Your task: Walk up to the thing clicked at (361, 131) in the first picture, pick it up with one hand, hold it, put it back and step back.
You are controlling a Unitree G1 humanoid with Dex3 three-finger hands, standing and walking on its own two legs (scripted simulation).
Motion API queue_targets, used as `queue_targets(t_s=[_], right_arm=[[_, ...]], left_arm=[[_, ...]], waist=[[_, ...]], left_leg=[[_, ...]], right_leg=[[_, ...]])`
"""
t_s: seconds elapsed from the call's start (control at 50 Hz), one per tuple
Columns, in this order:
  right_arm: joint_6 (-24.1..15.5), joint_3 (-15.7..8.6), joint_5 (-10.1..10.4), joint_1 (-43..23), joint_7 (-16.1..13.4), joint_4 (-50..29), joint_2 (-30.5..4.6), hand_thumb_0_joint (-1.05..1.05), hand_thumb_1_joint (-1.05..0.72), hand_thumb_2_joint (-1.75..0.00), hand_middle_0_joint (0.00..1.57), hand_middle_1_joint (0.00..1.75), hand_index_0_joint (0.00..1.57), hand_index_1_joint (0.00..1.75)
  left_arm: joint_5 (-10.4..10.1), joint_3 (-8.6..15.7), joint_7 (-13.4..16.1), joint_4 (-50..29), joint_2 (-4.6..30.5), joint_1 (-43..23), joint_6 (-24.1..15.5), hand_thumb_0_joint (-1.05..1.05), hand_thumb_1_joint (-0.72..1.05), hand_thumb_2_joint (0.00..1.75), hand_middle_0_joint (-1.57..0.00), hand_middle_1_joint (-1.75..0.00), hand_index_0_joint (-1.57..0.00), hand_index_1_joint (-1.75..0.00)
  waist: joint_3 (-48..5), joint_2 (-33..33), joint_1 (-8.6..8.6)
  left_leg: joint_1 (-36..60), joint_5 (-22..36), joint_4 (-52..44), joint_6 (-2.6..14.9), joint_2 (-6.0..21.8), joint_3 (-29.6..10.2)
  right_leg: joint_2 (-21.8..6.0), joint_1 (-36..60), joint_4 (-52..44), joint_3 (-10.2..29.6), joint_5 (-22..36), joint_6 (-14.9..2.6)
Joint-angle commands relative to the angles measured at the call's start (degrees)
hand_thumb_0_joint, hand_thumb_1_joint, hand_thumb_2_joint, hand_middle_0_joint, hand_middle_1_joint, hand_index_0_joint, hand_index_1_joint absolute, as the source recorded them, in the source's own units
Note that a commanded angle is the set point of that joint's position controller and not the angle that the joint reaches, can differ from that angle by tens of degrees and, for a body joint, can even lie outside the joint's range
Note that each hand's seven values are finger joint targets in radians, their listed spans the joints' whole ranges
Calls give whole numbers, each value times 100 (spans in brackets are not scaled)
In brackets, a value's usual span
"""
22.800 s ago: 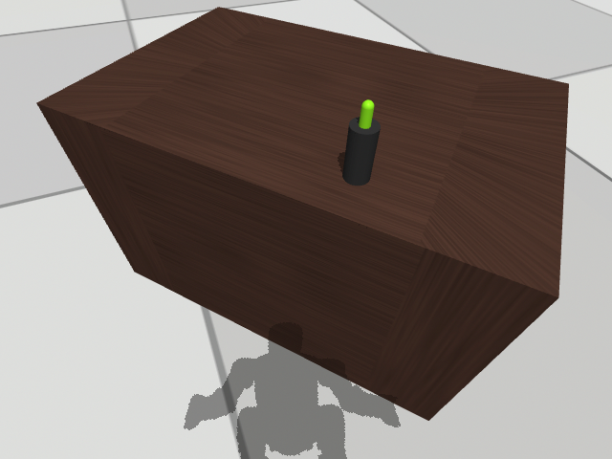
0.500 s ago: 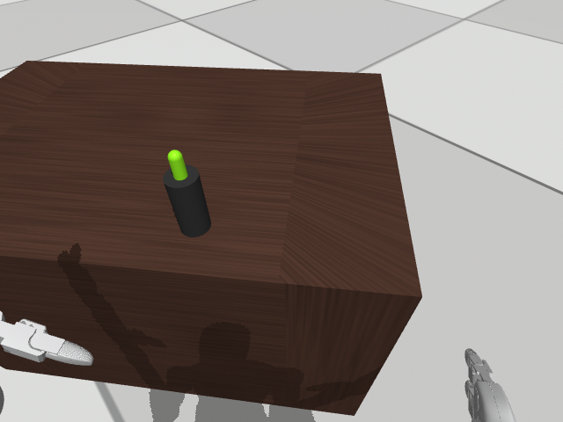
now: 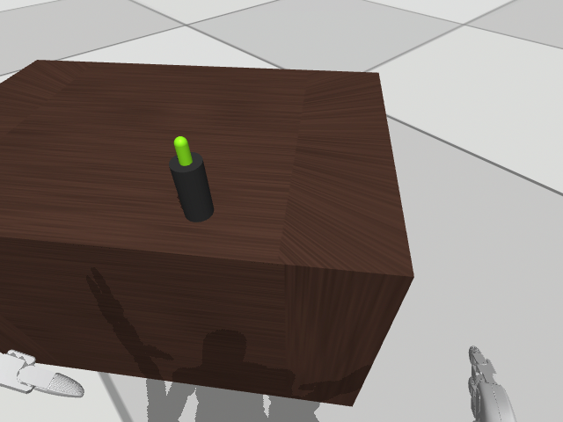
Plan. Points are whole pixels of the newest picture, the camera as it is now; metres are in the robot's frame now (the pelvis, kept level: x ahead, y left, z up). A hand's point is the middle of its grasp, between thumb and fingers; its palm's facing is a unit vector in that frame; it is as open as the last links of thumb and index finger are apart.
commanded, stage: home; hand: left
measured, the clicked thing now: (190, 178) +0.49 +0.19 +0.08
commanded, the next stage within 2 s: none
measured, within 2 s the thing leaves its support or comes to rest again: neither
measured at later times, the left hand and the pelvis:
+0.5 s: hand (125, 378) +0.18 +0.22 +0.00, palm faces +0.20 -0.94 -0.27, open 17.5 cm; pelvis +0.01 +0.01 +0.01, yaw +0 degrees
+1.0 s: hand (172, 381) +0.20 +0.18 -0.08, palm faces +0.10 -0.97 -0.24, open 17.6 cm; pelvis +0.02 +0.01 -0.01, yaw -1 degrees
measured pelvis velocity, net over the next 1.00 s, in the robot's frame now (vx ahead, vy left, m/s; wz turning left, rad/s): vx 0.02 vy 0.01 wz -0.02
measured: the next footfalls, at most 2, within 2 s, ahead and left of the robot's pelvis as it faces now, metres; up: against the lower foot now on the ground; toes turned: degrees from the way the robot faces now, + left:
none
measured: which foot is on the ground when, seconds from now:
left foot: down 0.00-1.00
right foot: down 0.00-1.00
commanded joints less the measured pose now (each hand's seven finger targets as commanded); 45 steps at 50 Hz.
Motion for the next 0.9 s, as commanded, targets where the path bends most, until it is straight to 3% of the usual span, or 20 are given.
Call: queue_targets(t_s=[0.0,0.04,0.06,0.08,0.16,0.18,0.22,0.3,0.36,0.4,0.46,0.52,0.58,0.6,0.62,0.64,0.72,0.76,0.78,0.88], right_arm=[[-396,-335,13,-351,-28,-803,-769,0,40,-15,11,13,11,13],[-456,-17,33,-675,29,-1086,-561,0,24,-31,12,16,12,16],[-478,96,35,-530,33,-1048,-445,0,16,-39,12,16,12,16],[-496,226,47,-629,49,-1097,-384,0,8,-44,12,17,12,17],[-539,694,20,-828,68,-1208,-109,0,-23,-52,13,19,13,19],[-541,503,4,-697,51,-1085,-309,0,-28,-54,14,19,14,19],[-505,392,-22,-553,53,-940,-483,0,-37,-60,15,21,15,21],[-503,-2,-70,-435,7,-722,-832,0,-49,-67,16,23,16,23],[-497,316,-99,-629,3,-666,-484,0,-60,-73,17,25,17,25],[-508,535,-88,-927,-2,-776,-270,0,-70,-79,18,27,18,27],[-485,686,-99,-983,-18,-690,-151,0,-86,-89,20,30,20,30],[-464,621,-125,-887,-34,-637,-272,0,-90,-90,20,30,20,30],[-387,540,-142,-776,-53,-627,-419,0,-90,-90,20,30,20,30],[-357,639,-165,-816,-62,127,-716,0,-90,-90,20,30,20,30],[-374,686,-158,-824,-80,56,-639,0,-90,-90,20,30,20,30],[-394,730,-154,-941,-81,-36,-546,0,-90,-90,20,30,20,30],[-360,733,-157,-987,-134,128,-586,0,-90,-90,20,30,20,30],[-360,724,-157,-1014,-142,101,-594,0,-90,-90,20,30,20,30],[-354,732,-143,-1029,-145,125,-590,0,-90,-90,20,30,20,30],[-323,711,-126,-1066,-122,118,-623,0,-90,-90,20,30,20,30]], left_arm=[[-111,902,125,-561,1236,-481,-423,0,-49,10,-6,-7,-6,-7],[-124,785,81,-464,1088,-502,-506,0,-50,9,-6,-6,-6,-6],[-117,686,55,-299,995,-523,-525,0,-52,8,-6,-6,-6,-6],[-124,615,49,-327,948,-514,-559,0,-54,7,-5,-6,-5,-6],[-91,181,20,-115,630,-362,-606,0,-52,8,-5,-6,-6,-6],[-71,142,24,23,593,-295,-581,0,-54,7,-5,-6,-5,-6],[-32,-80,33,-23,479,-265,-533,0,-54,7,-5,-6,-5,-6],[41,-417,50,344,283,-16,-310,0,-55,6,-5,-5,-5,-5],[118,-774,71,593,81,-127,-153,0,-56,5,-5,-5,-5,-5],[149,-1100,67,806,-117,-343,-65,0,-57,5,-5,-5,-5,-5],[193,-1439,69,1320,-312,-498,25,0,-58,4,-5,-5,-5,-5],[232,-1643,77,2037,-427,-504,126,0,-58,4,-5,-5,-5,-4],[245,-1659,108,2600,-344,-677,266,0,-59,3,-5,-4,-5,-4],[272,-1074,299,2425,-5,-644,240,0,-61,1,-4,-4,-4,-4],[311,-1601,270,2760,-398,-612,288,0,-60,3,-5,-4,-5,-4],[294,-1751,269,2685,-444,-859,307,0,-60,3,-5,-4,-5,-4],[316,-1759,393,2884,-402,-1125,408,0,-59,4,-5,-5,-5,-4],[312,-1891,438,2850,-492,-1119,472,0,-58,4,-5,-5,-5,-5],[304,-1768,485,2843,-376,-1079,506,0,-60,3,-5,-4,-5,-4],[290,-2038,537,2902,-663,-882,638,0,-60,3,-5,-4,-5,-4]], waist=[[179,29,3],[220,-89,139],[237,-204,46],[303,-153,125],[40,-120,155],[43,-123,60],[-45,60,-19],[-293,-35,-246],[-277,-63,-236],[-39,-150,-269],[-103,-71,-294],[-236,-34,-329],[-537,31,-327],[-454,15,-158],[-364,-55,-332],[-381,70,-341],[-630,107,-366],[-834,38,-370],[-801,125,-281],[-645,-137,-315]], left_leg=[[-174,-340,-951,267,-235,473],[-225,-434,-1010,280,-228,473],[-172,-366,-1012,296,-219,474],[-218,-395,-1086,296,-201,455],[-81,-48,-1030,303,-230,489],[-12,-49,-1079,301,-192,471],[8,-65,-1149,284,-151,427],[301,459,-1106,258,-110,374],[312,735,-1004,260,-136,395],[164,394,-1055,278,-128,379],[52,114,-1083,284,-113,347],[31,241,-1003,260,-96,357],[77,655,-831,231,-114,398],[-19,571,-664,187,-142,354],[4,569,-637,188,-130,396],[-90,432,-612,193,-148,415],[-99,545,-454,178,-123,442],[-61,627,-401,176,-97,418],[-121,598,-392,167,-108,439],[-247,678,-309,167,-57,399]], right_leg=[[88,-60,-1125,-267,-339,-75],[84,36,-1182,-253,-477,-64],[93,0,-1189,-268,-406,-57],[116,46,-1161,-322,-379,-56],[79,166,-1154,-282,-77,-58],[122,128,-1099,-317,-15,-60],[168,157,-1011,-365,94,-81],[224,182,-947,-422,625,-70],[186,147,-963,-403,807,-77],[174,3,-1011,-409,506,-63],[152,-26,-981,-418,310,-66],[149,-10,-901,-410,468,-85],[140,67,-833,-375,801,-113],[173,95,-812,-370,693,-118],[178,-23,-799,-342,688,-124],[164,-80,-807,-320,591,-126],[177,-140,-670,-312,731,-128],[205,-87,-588,-340,801,-118],[198,-72,-594,-331,763,-126],[243,-169,-475,-385,824,-122]])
